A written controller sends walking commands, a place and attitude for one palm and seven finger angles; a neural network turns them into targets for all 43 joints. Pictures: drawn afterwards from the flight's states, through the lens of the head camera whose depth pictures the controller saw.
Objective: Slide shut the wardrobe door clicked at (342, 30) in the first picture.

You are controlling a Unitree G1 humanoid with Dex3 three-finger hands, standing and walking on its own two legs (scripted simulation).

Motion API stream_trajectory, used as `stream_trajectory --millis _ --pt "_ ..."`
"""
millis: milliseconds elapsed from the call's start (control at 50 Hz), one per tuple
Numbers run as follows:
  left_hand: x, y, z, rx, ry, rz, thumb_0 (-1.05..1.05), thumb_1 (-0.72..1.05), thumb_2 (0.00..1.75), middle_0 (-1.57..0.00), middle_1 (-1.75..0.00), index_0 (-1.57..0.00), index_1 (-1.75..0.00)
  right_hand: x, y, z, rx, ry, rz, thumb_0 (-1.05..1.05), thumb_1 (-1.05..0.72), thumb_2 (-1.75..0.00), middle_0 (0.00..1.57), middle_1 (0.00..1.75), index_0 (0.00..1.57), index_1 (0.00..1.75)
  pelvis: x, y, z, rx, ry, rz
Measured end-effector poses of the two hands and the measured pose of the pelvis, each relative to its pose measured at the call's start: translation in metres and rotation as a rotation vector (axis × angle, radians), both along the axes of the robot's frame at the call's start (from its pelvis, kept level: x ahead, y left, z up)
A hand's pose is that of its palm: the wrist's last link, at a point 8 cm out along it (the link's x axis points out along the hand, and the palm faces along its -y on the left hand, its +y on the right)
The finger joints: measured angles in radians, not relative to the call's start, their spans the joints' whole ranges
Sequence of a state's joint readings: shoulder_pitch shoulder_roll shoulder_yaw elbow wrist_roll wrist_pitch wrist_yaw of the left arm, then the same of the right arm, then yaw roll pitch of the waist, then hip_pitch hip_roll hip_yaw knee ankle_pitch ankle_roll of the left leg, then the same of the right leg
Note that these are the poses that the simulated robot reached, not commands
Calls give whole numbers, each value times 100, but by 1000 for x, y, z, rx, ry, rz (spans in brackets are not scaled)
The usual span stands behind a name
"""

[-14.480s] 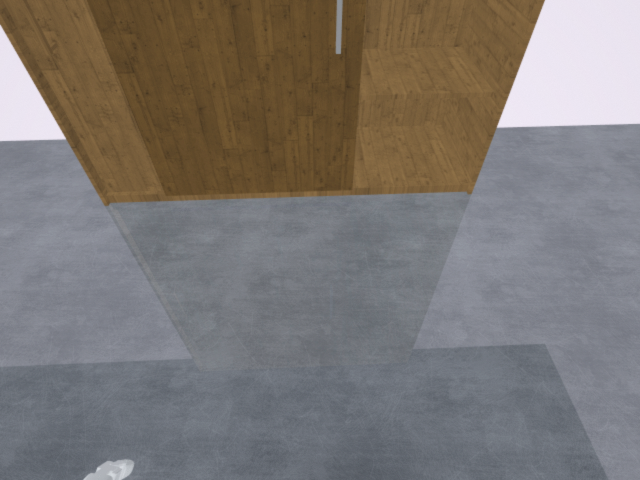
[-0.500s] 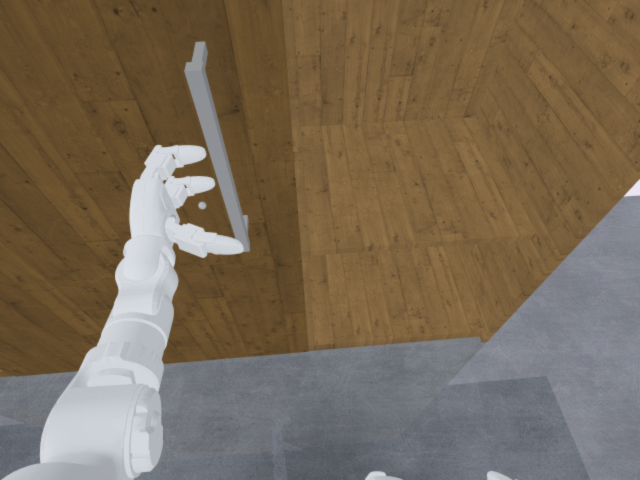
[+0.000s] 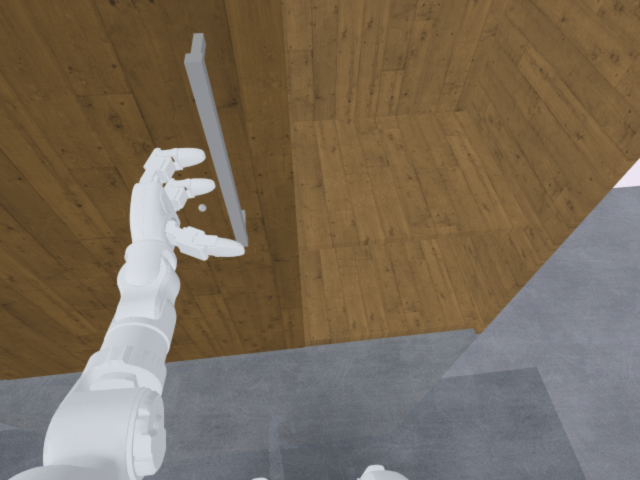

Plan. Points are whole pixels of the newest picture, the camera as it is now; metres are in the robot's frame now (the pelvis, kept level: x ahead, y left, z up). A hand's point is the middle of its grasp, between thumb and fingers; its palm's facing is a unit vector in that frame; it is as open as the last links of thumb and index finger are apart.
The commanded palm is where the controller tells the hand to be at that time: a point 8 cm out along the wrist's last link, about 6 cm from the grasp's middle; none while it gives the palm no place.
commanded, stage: slide the fingers in behind the handle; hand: left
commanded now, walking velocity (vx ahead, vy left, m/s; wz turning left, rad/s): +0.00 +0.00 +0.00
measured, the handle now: (225, 162) +0.49 +0.11 +0.11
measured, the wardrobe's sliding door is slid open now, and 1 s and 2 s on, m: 0.56 0.56 0.56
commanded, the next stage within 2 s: grip the handle and tug to test in 1.44 s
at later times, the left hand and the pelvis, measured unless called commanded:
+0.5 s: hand (221, 206) +0.44 +0.12 +0.09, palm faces +0.08 -1.00 +0.01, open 14.0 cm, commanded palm +0.40 +0.17 +0.08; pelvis +0.02 +0.00 +0.00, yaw +0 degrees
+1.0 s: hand (242, 206) +0.44 +0.09 +0.09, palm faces +0.09 -1.00 -0.01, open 14.0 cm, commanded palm +0.41 +0.15 +0.08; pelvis +0.01 -0.01 +0.00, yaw +0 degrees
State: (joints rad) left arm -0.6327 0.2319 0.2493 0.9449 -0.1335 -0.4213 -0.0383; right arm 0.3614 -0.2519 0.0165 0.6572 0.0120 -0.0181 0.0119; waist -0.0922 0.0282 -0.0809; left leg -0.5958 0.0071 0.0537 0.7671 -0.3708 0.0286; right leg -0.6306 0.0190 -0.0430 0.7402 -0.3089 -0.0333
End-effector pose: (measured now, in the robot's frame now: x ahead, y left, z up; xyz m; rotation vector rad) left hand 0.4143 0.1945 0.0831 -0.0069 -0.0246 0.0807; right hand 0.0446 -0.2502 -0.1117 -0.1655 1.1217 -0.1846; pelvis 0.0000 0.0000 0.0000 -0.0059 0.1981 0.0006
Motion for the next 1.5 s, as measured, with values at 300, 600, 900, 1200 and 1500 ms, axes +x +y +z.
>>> stream_trajectory --millis 300,600,900,1200,1500 --pt "-2 -16 4 5 -17 -13 -1 -50 30 -30 -120 -30 -120 35 11 3 16 -67 36 0 -90 -90 20 30 20 30 10 5 2 -2 -10 5" --pt "-5 -26 3 10 -11 -4 -1 -50 30 -30 -120 -30 -120 48 6 4 27 -78 31 0 -90 -90 20 30 20 30 20 -1 4 1 -12 1" --pt "-7 -53 4 18 4 -10 -1 -50 30 -30 -120 -30 -120 51 -2 2 35 -96 38 0 -90 -90 20 30 20 30 16 -11 5 10 -24 6" --pt "-5 -47 5 18 3 5 -1 -50 30 -30 -120 -30 -120 34 -13 1 23 -69 22 0 -90 -90 20 30 20 30 11 -17 5 12 -20 3" --pt "1 -58 4 18 0 -5 -1 -50 30 -30 -120 -30 -120 29 -7 0 24 -64 21 0 -90 -90 20 30 20 30 9 -12 4 13 -12 1"
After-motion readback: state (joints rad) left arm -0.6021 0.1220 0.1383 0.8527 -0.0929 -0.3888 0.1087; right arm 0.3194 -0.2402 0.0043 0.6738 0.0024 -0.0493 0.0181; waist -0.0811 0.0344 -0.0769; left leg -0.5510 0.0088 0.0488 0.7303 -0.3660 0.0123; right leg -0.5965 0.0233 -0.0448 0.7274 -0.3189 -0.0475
